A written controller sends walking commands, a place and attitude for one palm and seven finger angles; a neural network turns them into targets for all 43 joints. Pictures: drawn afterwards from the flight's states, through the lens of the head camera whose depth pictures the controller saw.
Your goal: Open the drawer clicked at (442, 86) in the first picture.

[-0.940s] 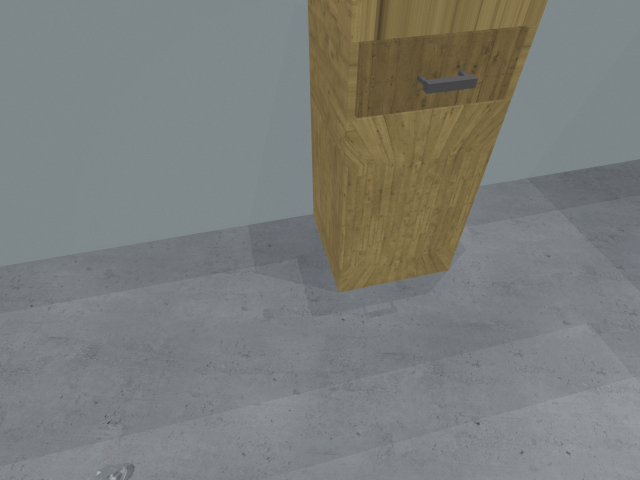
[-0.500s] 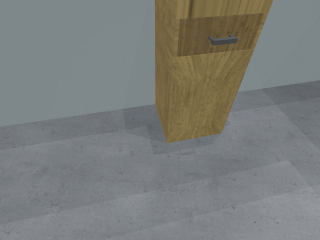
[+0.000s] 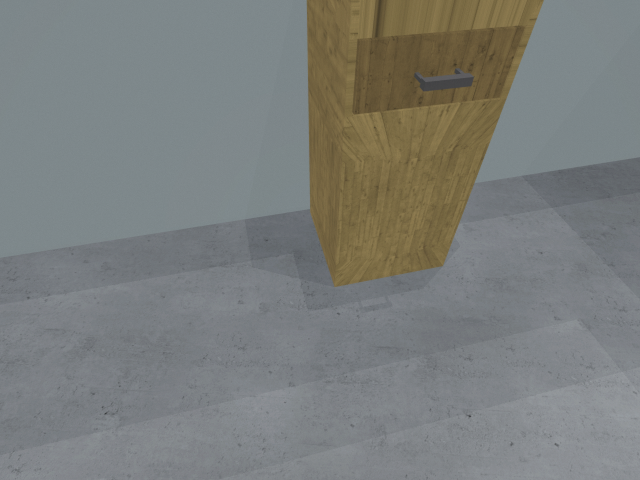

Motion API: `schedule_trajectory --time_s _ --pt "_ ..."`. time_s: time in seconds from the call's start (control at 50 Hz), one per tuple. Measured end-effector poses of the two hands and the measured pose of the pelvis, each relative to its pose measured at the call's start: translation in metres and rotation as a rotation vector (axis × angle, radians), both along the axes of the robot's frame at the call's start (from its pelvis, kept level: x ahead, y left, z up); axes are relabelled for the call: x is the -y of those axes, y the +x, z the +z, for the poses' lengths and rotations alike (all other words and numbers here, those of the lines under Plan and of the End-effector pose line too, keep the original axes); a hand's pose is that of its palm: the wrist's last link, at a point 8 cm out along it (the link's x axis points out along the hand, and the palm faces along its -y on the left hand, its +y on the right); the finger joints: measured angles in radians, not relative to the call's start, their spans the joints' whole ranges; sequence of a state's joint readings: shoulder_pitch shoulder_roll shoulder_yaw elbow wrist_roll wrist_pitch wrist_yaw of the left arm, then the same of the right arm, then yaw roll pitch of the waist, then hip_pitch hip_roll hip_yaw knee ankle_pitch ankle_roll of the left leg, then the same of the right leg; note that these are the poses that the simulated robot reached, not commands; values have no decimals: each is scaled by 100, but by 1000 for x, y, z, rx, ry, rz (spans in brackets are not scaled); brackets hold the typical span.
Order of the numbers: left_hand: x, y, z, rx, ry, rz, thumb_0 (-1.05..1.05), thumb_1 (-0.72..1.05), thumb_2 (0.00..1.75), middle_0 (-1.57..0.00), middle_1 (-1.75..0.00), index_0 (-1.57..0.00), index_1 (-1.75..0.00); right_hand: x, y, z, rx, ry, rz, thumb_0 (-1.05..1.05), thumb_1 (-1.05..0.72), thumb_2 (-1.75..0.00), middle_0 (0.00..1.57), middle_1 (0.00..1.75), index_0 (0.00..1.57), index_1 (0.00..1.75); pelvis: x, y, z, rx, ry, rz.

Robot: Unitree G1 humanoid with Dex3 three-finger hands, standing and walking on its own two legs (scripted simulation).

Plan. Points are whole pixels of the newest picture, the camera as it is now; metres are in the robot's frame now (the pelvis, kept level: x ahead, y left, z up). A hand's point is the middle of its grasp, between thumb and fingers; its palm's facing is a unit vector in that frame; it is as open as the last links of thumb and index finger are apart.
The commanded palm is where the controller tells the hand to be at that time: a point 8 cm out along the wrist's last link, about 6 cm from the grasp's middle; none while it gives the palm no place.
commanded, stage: look at it before walking up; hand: left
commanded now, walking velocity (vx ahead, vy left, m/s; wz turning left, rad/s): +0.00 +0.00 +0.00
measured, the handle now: (442, 78) +0.99 -0.24 +0.06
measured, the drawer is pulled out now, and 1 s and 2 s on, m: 0.00 0.00 0.00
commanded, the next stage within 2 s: walk to a spot facing it in 0.50 s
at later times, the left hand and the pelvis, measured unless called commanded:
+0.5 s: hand out of the picture +0.08 +0.24 -0.15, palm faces -0.03 -0.94 -0.34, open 7.4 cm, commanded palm none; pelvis +0.01 +0.00 +0.00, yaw +0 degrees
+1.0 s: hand out of the picture +0.06 +0.18 -0.18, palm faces -0.15 -0.94 -0.29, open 7.4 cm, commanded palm none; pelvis -0.02 -0.03 -0.03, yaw -11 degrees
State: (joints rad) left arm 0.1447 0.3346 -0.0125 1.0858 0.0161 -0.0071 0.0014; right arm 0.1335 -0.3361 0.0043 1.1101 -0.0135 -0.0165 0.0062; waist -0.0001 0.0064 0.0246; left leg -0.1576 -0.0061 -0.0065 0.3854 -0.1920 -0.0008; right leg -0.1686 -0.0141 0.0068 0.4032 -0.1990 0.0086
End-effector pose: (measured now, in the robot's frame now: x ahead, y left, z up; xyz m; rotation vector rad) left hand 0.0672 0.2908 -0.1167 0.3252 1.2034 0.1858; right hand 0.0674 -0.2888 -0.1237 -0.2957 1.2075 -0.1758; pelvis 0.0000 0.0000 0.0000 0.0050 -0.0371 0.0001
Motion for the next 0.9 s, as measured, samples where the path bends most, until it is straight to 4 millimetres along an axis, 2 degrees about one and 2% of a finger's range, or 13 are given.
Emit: schedule_trajectory --time_s 0.26,0.68,0.78,0.9 --pt "3 10 0 7 -3 -5 0 90 90 -20 -30 -20 -30 4 16 4 17 -10 9 1 -91 -90 20 30 21 30 2 7 1 -4 -1 -1" --pt "2 11 1 -6 2 1 0 90 90 -20 -30 -20 -30 6 18 5 14 -14 3 1 -90 -90 20 30 21 30 4 10 2 1 -1 -12" --pt "10 7 -6 -35 -4 -11 0 90 90 -20 -30 -20 -30 -1 10 -1 35 0 -44 1 -91 -90 20 30 20 30 4 6 -2 -1 3 -58" --pt "35 1 -20 -74 -40 -58 0 90 90 -20 -30 -20 -30 -12 -21 -20 34 58 -122 0 -91 -90 20 30 20 30 11 -6 -13 4 33 -128"
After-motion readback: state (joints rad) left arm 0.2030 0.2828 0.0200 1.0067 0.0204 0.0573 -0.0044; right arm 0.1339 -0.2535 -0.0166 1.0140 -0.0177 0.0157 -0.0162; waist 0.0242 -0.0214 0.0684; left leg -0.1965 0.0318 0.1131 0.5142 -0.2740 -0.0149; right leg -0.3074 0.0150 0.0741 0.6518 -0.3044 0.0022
